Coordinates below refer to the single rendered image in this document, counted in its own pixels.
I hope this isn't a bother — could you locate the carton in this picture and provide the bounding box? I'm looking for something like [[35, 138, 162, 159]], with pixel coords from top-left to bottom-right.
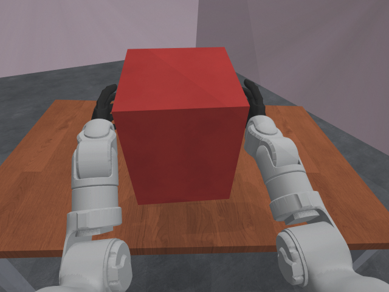
[[111, 47, 250, 205]]

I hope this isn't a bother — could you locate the right robot upper arm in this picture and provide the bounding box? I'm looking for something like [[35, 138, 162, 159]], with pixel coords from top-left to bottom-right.
[[276, 221, 389, 292]]

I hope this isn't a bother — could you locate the robot left forearm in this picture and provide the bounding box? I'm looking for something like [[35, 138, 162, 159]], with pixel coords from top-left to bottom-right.
[[59, 119, 122, 285]]

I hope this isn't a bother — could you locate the robot right forearm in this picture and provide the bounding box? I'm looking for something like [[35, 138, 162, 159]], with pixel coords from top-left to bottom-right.
[[244, 115, 353, 267]]

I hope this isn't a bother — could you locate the left robot upper arm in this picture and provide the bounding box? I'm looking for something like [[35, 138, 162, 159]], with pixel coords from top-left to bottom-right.
[[35, 238, 133, 292]]

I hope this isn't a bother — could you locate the robot left hand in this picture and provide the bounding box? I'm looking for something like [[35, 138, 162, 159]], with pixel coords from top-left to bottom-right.
[[91, 84, 117, 130]]

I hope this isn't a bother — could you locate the table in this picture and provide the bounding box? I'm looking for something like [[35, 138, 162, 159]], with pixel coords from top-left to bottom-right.
[[0, 100, 389, 292]]

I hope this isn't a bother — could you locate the robot right hand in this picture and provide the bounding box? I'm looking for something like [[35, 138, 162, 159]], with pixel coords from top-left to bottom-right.
[[242, 79, 266, 126]]

